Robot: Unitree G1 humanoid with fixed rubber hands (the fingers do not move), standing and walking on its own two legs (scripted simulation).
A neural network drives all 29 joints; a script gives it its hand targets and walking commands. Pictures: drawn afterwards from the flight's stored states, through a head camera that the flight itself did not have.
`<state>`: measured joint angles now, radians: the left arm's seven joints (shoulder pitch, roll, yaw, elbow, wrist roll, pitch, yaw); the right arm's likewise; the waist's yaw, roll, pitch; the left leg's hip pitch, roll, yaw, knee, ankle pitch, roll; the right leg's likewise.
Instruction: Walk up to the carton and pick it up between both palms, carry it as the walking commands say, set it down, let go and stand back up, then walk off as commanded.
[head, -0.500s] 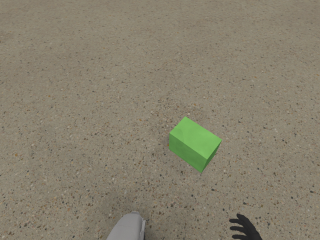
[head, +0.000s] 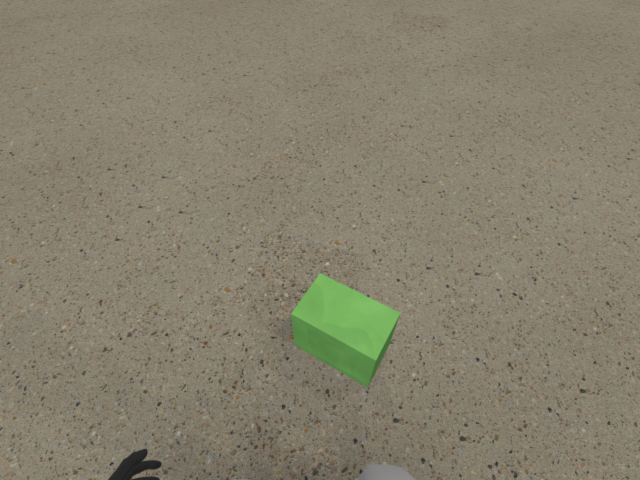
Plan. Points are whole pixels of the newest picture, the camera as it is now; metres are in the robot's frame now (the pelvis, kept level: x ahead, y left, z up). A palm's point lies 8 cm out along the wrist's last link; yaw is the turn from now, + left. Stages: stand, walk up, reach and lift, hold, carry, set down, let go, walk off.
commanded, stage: walk up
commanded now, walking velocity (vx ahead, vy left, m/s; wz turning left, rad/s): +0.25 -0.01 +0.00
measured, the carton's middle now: (343, 330) +0.59 -0.10 -0.65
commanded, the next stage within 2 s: none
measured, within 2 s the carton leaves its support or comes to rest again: neither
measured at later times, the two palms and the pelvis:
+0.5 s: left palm out of the picture +0.10 +0.28 -0.12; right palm (460, 443) +0.17 -0.20 -0.11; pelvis +0.08 +0.04 +0.01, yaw +1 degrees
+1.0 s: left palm (117, 461) +0.16 +0.26 -0.11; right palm (456, 442) +0.17 -0.20 -0.13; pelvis +0.10 +0.03 +0.01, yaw +1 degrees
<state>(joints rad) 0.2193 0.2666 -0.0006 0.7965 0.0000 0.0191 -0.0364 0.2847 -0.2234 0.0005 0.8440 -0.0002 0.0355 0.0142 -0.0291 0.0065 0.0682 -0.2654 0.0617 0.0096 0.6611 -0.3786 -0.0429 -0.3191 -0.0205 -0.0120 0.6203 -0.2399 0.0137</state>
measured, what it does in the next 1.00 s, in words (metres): walks ahead: left foot, then right foot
